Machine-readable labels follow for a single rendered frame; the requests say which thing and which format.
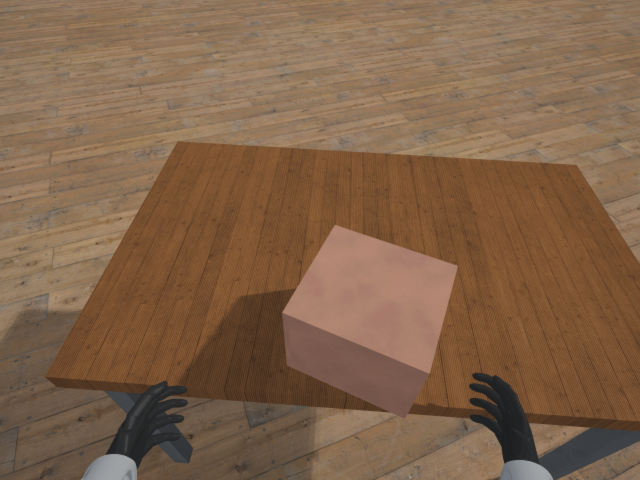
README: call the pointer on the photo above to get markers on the table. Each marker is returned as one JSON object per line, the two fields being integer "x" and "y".
{"x": 546, "y": 295}

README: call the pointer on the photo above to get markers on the robot left forearm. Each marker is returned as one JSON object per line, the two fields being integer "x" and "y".
{"x": 111, "y": 467}

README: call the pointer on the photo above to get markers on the carton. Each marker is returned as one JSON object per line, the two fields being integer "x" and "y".
{"x": 366, "y": 318}

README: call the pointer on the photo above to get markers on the right robot hand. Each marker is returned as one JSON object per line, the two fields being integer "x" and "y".
{"x": 512, "y": 428}

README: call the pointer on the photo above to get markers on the left robot hand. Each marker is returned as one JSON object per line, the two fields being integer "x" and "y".
{"x": 134, "y": 438}

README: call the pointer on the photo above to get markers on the robot right forearm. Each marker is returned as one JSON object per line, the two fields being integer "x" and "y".
{"x": 524, "y": 470}

